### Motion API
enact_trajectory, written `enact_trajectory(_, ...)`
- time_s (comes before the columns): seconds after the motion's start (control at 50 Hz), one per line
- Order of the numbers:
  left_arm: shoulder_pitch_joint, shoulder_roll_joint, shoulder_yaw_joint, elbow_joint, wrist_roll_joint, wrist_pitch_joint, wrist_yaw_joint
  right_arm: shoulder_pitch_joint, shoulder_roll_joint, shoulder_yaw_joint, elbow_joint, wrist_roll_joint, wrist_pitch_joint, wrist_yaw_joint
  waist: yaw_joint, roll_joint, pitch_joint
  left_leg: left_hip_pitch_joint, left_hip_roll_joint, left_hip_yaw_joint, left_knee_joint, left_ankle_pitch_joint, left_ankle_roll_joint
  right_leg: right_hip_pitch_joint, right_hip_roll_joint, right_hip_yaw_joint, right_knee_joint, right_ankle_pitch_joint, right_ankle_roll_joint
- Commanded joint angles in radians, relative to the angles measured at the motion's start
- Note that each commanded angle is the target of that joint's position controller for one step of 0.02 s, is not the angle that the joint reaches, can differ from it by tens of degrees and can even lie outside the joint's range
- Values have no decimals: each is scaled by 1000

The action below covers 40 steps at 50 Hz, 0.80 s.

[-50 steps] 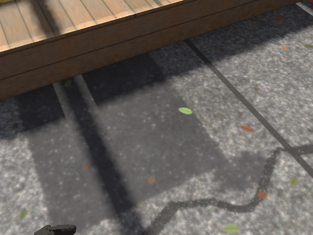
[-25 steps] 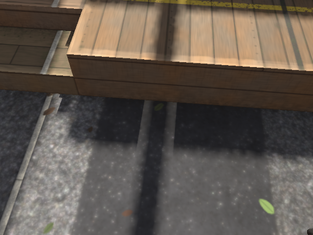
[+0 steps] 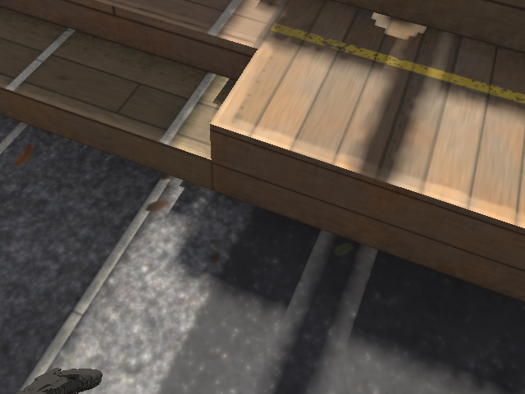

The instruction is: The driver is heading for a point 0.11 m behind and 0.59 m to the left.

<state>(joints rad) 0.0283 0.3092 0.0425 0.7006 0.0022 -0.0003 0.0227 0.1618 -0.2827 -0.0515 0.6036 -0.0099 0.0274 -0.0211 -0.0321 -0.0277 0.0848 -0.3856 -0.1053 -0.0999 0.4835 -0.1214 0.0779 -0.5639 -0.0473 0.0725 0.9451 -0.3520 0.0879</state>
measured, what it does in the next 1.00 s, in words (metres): walks ahead, turning left: right foot, then left foot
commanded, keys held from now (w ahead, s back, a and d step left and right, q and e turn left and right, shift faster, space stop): shift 0.22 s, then q+shift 0.04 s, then w+q+shift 0.60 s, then q+shift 0.14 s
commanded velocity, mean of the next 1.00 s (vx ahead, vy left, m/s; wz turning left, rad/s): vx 0.49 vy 0.00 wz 0.63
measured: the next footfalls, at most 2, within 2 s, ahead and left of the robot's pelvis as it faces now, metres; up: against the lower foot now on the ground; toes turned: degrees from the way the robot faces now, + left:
right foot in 0.14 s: +0.09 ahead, -0.17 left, +0.00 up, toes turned +3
left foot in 0.64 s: +0.20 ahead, +0.17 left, +0.00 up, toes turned +24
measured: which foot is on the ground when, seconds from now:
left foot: down 0.00-0.24, up 0.26-0.62, down 0.64-1.00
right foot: up 0.00-0.12, down 0.14-0.64, up 0.66-1.00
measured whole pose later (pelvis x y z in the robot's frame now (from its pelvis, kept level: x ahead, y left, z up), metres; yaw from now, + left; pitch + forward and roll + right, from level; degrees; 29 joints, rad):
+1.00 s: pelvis +0.36 +0.19 -0.01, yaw +38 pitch +3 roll -4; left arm -0.13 0.26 0.04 0.55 0.00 -0.13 -0.05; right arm 0.52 -0.22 -0.04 0.78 0.03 -0.03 -0.03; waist -0.12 -0.04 0.05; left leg 0.07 -0.06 -0.24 0.36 -0.45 0.11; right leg -0.71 0.03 0.08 0.49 0.14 0.03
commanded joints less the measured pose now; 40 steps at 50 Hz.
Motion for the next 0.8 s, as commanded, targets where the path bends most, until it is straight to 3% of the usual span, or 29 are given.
enact_trajectory(0.02,56,62,14,-37,-4,6,3,-34,-148,-41,-64,-8,-2,-8,18,139,-231,79,236,-209,-110,141,167,168,9,-30,-87,44,4)
enact_trajectory(0.08,53,57,12,-43,-3,-1,-5,-24,-123,-29,-44,-5,3,3,9,167,-201,90,245,-252,-73,60,150,215,17,-39,-227,35,-20)
enact_trajectory(0.12,102,32,7,-26,9,-13,-19,-23,-79,-11,-26,4,3,5,50,157,-187,59,202,-236,-22,17,91,348,25,-61,-479,188,-58)
enact_trajectory(0.14,109,70,11,-31,31,-19,-22,26,-49,-3,-12,-3,-2,4,29,91,-178,26,147,-198,46,-76,27,401,-59,23,-536,293,-92)
enact_trajectory(0.16,83,145,23,-48,47,-19,-18,112,-41,-3,-2,-14,-9,4,-42,-125,-174,-33,36,-84,172,-296,-34,421,-218,177,-554,478,-182)
enact_trajectory(0.18,55,108,15,-34,54,-21,-18,56,-79,-14,-17,-15,-15,1,-28,-220,-142,1,46,-26,159,-329,-73,286,-285,279,-622,379,-288)
enact_trajectory(0.2,6,69,3,-46,43,-27,-19,28,-115,-25,-6,-15,-15,-2,-27,-162,-123,78,80,-19,141,-257,-87,250,-232,231,-619,298,-270)
enact_trajectory(0.22,15,67,4,-33,28,-29,-18,-7,-93,-23,-3,-16,-11,-2,-16,-140,-129,114,78,-9,80,-158,-87,261,-164,167,-595,233,-214)
enact_trajectory(0.24,53,105,16,-28,15,-31,-14,-37,-98,-25,-4,-12,2,-1,14,-141,-120,103,65,-10,83,-106,-87,290,-134,120,-586,196,-184)
enact_trajectory(0.26,81,141,30,-19,9,-30,-6,-45,-115,-32,-13,-5,12,3,28,-149,-106,74,65,-7,99,-84,-81,310,-146,116,-591,169,-185)
enact_trajectory(0.28,126,154,37,-14,9,-25,3,-36,-108,-33,-12,8,16,6,47,-164,-129,38,37,43,155,-187,-71,344,-163,125,-628,-39,-199)
enact_trajectory(0.3,177,175,49,-9,0,-19,12,-40,-118,-40,-20,25,11,14,77,-194,-116,-61,34,90,270,-302,-57,385,-223,201,-684,-314,-238)
enact_trajectory(0.32,232,192,58,-3,-6,-20,20,-91,-128,-43,-47,35,-1,24,112,-213,-70,-217,90,91,405,-355,-46,432,-327,323,-752,-458,-285)
enact_trajectory(0.34,271,190,61,6,-4,-28,27,-130,-122,-46,-64,42,-13,30,129,-179,-23,-367,141,52,523,-387,-37,487,-391,407,-791,-495,-314)
enact_trajectory(0.36,278,170,61,6,-7,-41,31,-121,-106,-45,-58,47,-22,32,122,-129,-4,-473,166,21,581,-368,-34,563,-398,409,-794,-470,-310)
enact_trajectory(0.42,258,135,60,1,-12,-61,24,-96,-81,-39,-45,39,-37,41,116,-86,-31,-490,207,53,545,-281,-50,642,-333,202,-803,-283,-238)
enact_trajectory(0.5,197,170,75,-6,-5,-71,-4,-72,-54,-23,-51,39,-39,64,81,-109,-42,-267,228,129,408,-196,-64,495,-259,-72,-819,-105,-195)
enact_trajectory(0.56,180,195,86,0,-12,-70,-26,-31,-79,-23,-46,46,-32,67,51,-100,-29,-151,221,199,350,-224,-35,448,-266,-164,-804,-102,-193)
enact_trajectory(0.58,170,195,86,2,-13,-66,-31,7,-90,-27,-34,51,-30,65,27,-92,-26,-96,205,226,331,-224,-16,433,-268,-192,-767,-69,-190)
enact_trajectory(0.6,141,191,84,-1,-15,-62,-32,90,-103,-37,-6,55,-29,62,-30,-78,-43,23,161,277,288,-202,10,393,-251,-242,-671,49,-176)
enact_trajectory(0.62,120,179,77,-6,-12,-58,-31,235,-144,-64,47,54,-31,56,-112,-39,-109,225,79,343,251,-191,40,334,-205,-308,-446,320,-155)
enact_trajectory(0.64,91,132,59,-36,1,-60,-26,486,-235,-111,133,57,-34,50,-228,110,-168,515,21,275,204,-219,98,143,-133,-359,-3,479,-114)
enact_trajectory(0.66,89,-41,7,-107,26,-81,-25,476,-360,-119,121,54,-50,46,-131,469,-115,606,243,-313,-25,-509,238,-288,10,-247,431,-201,-49)
enact_trajectory(0.68,33,30,9,-177,-20,-127,-20,382,-313,-93,28,43,-89,61,-111,389,-219,636,389,-827,-321,-779,345,-455,81,-2,556,-185,-76)
enact_trajectory(0.7,-47,120,26,-191,-63,-160,-27,355,-249,-74,18,37,-114,64,-118,205,-152,635,455,-822,-351,-751,324,-543,29,21,568,-90,-106)
enact_trajectory(0.72,-31,110,19,-181,-50,-180,-31,354,-223,-64,26,31,-122,62,-88,108,-141,568,444,-745,-301,-669,301,-505,-7,33,495,-29,-125)
enact_trajectory(0.74,3,95,16,-155,-20,-185,-31,305,-200,-53,23,28,-118,60,-41,61,-105,447,400,-617,-268,-573,270,-411,-42,41,389,32,-124)
enact_trajectory(0.76,39,98,24,-138,-2,-178,-36,245,-165,-38,8,16,-114,54,7,74,-65,335,342,-511,-265,-510,249,-323,-59,53,303,93,-117)
enact_trajectory(0.8,31,113,34,-129,2,-152,-48,217,-131,-25,0,19,-111,34,31,89,-16,246,278,-389,-303,-382,229,-250,-47,33,158,176,-84)
Keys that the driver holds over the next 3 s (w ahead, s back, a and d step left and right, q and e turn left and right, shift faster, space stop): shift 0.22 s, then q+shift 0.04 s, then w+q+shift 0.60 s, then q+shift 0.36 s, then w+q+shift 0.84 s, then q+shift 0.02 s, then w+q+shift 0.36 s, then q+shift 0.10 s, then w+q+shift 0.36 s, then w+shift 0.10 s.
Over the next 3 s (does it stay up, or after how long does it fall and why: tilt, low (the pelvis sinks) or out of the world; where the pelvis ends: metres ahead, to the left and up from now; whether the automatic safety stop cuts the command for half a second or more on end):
stays up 0.25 1.54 -0.03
